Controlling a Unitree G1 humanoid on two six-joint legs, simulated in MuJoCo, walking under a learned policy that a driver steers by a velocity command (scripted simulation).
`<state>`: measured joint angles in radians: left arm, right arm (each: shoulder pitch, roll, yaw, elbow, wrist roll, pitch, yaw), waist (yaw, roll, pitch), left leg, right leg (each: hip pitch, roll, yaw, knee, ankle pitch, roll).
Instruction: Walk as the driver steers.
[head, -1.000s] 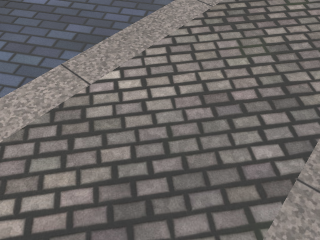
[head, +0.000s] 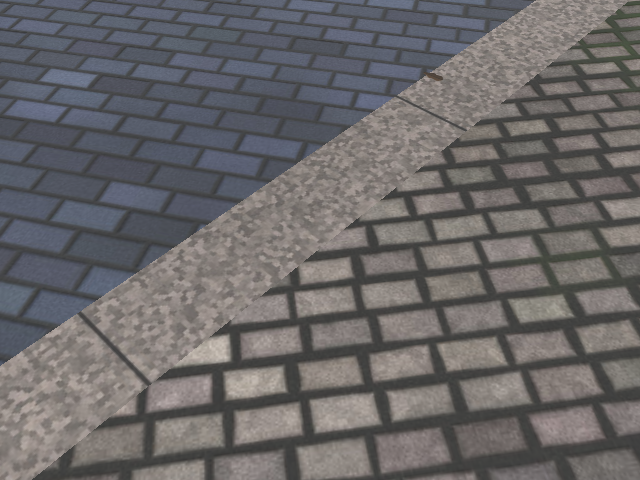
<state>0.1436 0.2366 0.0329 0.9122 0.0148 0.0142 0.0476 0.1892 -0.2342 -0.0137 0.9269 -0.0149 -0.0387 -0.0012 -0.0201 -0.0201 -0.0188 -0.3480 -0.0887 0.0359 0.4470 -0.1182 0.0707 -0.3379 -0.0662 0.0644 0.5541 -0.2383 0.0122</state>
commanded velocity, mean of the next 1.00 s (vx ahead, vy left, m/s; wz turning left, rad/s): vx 0.02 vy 0.00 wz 0.00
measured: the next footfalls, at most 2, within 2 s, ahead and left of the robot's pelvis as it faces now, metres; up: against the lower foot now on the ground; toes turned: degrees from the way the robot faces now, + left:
right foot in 1.70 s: +0.32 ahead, -0.10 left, +0.00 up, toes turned -1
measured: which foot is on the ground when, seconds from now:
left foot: down 0.00-1.00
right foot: down 0.00-1.00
